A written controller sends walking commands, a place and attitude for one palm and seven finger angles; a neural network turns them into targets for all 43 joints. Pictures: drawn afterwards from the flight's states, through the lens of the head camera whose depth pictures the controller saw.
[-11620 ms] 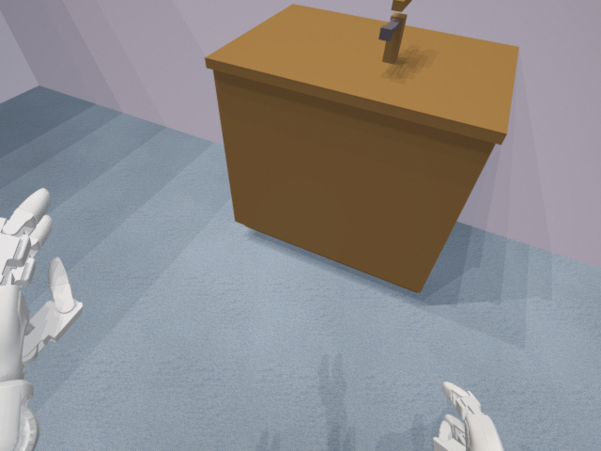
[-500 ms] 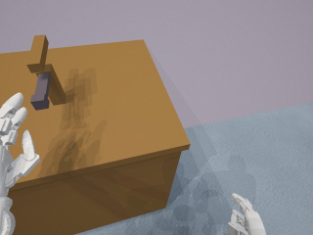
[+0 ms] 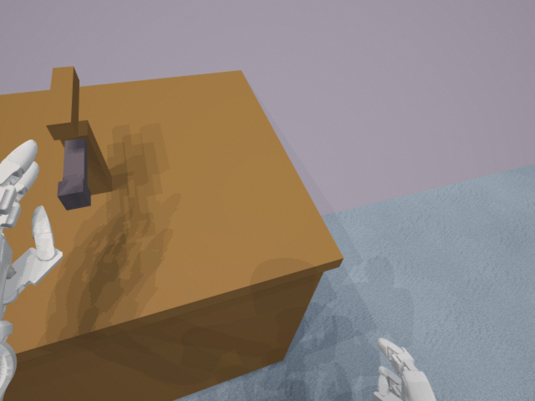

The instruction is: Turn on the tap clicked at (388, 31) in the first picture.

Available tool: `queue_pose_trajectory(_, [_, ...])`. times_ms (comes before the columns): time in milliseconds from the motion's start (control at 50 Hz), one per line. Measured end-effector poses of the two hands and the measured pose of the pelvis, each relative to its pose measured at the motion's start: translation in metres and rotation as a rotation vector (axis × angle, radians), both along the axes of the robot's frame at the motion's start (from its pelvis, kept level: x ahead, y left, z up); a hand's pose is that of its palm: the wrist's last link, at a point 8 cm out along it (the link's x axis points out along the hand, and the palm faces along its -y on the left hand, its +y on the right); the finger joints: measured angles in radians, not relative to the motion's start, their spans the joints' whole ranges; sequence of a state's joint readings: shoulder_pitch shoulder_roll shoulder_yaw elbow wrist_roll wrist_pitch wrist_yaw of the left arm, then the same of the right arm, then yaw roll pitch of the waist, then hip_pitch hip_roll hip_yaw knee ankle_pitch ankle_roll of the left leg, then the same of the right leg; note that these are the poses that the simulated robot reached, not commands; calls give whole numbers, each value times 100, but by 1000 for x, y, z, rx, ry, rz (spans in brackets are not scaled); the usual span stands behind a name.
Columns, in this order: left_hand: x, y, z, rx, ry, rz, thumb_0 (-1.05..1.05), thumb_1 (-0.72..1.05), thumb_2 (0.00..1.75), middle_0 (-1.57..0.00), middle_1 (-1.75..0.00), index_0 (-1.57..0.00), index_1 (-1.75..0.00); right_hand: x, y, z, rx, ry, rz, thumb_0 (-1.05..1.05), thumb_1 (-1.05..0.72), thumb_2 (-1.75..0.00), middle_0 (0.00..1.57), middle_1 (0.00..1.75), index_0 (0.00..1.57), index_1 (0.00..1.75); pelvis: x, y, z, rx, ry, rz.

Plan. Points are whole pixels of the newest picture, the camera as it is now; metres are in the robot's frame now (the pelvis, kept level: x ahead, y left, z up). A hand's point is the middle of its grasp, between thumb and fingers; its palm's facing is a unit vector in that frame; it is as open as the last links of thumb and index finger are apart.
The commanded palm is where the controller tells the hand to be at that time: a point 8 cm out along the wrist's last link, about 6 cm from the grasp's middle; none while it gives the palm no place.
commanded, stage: come to a stop and stand still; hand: left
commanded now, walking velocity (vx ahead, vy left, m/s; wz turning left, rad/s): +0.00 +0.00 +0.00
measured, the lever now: (74, 194) +0.32 +0.28 +0.14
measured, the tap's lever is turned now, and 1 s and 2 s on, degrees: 0 0 0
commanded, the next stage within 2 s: look again from close up in 0.26 s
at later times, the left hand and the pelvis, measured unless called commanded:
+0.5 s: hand (52, 254) +0.22 +0.25 +0.17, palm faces +0.41 -0.85 -0.34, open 7.4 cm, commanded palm +0.16 +0.28 +0.18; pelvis +0.01 +0.00 +0.00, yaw +0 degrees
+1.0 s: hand (69, 248) +0.22 +0.23 +0.18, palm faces +0.39 -0.84 -0.37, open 7.4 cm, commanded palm +0.15 +0.26 +0.18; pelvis -0.01 -0.02 +0.00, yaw -1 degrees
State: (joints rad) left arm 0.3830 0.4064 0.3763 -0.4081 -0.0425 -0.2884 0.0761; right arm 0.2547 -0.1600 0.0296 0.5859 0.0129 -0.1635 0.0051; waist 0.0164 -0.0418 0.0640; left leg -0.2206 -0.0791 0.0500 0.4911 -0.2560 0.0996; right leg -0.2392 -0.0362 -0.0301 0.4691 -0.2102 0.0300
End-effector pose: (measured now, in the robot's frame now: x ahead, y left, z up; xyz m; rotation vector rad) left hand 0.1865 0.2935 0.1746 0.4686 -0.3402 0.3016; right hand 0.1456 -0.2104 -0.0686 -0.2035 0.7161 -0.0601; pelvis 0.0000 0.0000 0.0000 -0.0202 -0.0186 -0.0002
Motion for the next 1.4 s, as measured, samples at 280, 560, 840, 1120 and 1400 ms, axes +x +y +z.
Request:
queue_pose_trajectory(280, [5, 3, 1, -48, -28, 27, 1, 89, 90, -21, -30, -21, -30, 42, 4, 11, -26, -48, 28, 1, -90, -90, 20, 30, 20, 30, 11, 8, -1, -10, -6, -2])
queue_pose_trajectory(560, [-11, -5, 2, -60, -5, 64, 1, 89, 90, -21, -30, -21, -30, 29, -9, 11, -32, -27, 12, 1, -90, -90, 20, 30, 20, 30, 3, -4, 2, -14, -16, 5])
queue_pose_trajectory(840, [-10, -9, 23, 90, -44, 73, 1, 88, 90, -21, -30, -21, -30, 7, -25, 2, -55, 6, 33, 1, -90, -90, 20, 30, 20, 30, -7, -19, 2, -7, -10, 20])
queue_pose_trajectory(1120, [-18, -34, -7, -34, 56, -11, 1, 89, 90, -21, -30, -21, -30, -4, -37, 3, -28, -25, -24, 1, -90, -90, 20, 30, 20, 30, -8, -23, 1, 4, -6, -3])
queue_pose_trajectory(1400, [-6, -26, 4, -83, -46, 40, 1, 89, 90, -21, -30, -21, -30, 32, -30, 17, -52, -73, 28, 1, -90, -90, 20, 30, 20, 30, 3, -21, 4, -5, -7, 4])
